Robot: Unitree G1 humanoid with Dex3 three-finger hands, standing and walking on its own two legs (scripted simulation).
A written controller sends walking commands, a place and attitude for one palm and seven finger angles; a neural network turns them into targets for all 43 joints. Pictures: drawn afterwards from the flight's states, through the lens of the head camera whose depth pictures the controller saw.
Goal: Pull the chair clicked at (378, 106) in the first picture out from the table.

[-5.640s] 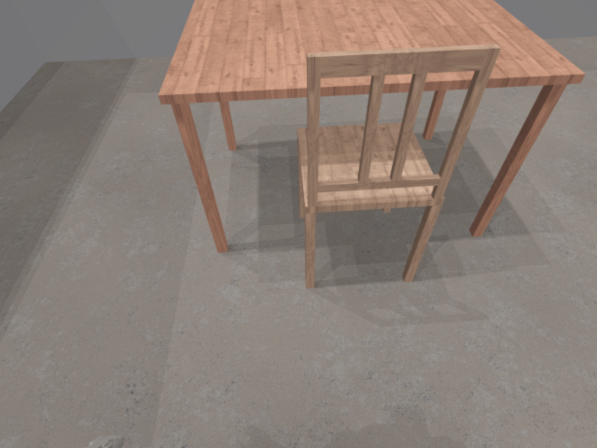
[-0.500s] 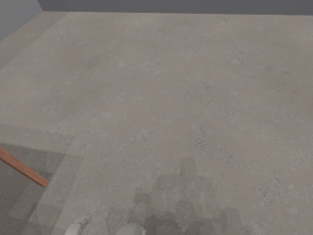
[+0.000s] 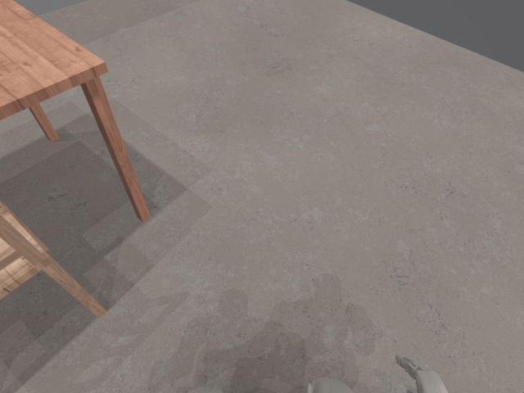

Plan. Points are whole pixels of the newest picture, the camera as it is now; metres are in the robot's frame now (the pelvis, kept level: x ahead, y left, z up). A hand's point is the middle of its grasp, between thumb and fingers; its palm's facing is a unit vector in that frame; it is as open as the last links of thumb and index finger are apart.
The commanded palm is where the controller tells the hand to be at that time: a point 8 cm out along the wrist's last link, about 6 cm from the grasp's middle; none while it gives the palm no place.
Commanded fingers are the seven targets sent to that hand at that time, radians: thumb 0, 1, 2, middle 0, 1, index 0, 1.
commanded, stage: turn to face it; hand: left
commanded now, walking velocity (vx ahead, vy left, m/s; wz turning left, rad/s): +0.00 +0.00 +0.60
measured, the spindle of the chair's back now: out of the picture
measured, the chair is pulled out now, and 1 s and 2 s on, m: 0.00 0.00 0.00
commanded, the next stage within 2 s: take the last steps up to it in 1.54 s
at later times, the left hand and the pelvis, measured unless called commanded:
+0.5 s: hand out of the picture +0.10 +0.18 -0.13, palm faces +0.26 -0.92 -0.28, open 7.4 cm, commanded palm none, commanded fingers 0.00 0.90 0.90 -0.20 -0.30 -0.20 -0.30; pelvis +0.00 -0.04 +0.00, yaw +17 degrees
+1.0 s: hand out of the picture -0.14 +0.23 -0.18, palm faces +0.61 -0.74 -0.27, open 7.4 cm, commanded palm none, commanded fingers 0.00 0.90 0.90 -0.20 -0.30 -0.20 -0.30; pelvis -0.03 +0.02 +0.00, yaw +35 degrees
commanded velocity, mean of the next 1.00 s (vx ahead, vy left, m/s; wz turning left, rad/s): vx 0.00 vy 0.00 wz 0.60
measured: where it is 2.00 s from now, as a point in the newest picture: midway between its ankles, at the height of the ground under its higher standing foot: outside the picture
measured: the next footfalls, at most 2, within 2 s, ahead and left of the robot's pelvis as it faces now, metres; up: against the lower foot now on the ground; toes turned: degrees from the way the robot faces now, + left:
right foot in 0.40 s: +0.06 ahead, -0.15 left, +0.00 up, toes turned +14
left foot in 0.84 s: -0.03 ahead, +0.12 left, +0.00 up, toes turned +36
